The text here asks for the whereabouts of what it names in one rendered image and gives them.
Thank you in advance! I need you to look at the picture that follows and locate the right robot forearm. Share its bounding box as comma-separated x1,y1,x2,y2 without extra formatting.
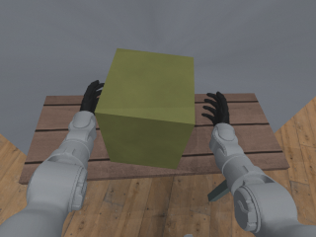
208,122,298,219

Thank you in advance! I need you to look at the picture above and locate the table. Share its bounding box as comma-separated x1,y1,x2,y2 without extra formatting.
18,93,290,202

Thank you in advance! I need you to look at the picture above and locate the robot left hand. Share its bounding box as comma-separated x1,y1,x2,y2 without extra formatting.
79,80,105,115

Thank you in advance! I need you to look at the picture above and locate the robot right hand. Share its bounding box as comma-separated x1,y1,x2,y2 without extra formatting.
201,91,230,126

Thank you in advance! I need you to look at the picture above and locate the right robot upper arm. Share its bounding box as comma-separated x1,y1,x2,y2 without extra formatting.
233,182,316,237

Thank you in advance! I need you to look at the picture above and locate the carton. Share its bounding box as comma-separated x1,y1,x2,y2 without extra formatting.
94,48,196,170

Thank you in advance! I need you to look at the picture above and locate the left robot forearm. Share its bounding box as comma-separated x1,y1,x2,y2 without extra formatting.
26,111,97,203

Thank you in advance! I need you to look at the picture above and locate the left robot upper arm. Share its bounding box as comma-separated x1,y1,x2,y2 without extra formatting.
0,161,88,237

